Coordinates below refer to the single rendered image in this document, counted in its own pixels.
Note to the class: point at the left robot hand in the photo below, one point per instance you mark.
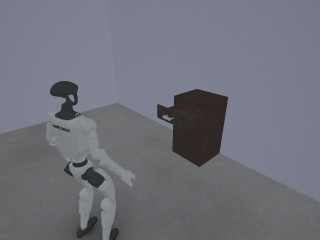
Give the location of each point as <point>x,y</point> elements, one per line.
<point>66,158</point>

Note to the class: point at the humanoid robot head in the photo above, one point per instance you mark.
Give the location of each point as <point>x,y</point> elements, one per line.
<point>64,89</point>

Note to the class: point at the drawer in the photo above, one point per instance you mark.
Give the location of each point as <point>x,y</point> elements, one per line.
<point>184,117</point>

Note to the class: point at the right robot thigh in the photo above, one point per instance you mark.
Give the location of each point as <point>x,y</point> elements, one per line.
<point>101,180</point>

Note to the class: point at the robot left upper arm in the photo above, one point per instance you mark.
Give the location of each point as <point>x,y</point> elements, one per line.
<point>50,132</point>

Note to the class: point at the handle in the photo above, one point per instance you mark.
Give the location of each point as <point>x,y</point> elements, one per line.
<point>167,118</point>

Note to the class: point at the right robot hand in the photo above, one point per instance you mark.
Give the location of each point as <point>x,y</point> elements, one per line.
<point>126,178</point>

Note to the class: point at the robot right upper arm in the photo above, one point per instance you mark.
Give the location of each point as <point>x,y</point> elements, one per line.
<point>88,127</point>

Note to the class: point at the robot right forearm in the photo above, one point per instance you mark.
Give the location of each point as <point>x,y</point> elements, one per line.
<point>107,162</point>

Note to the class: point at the robot left forearm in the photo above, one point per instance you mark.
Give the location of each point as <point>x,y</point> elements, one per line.
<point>57,146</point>

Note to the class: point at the cabinet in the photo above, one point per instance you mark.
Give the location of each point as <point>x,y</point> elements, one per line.
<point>202,142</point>

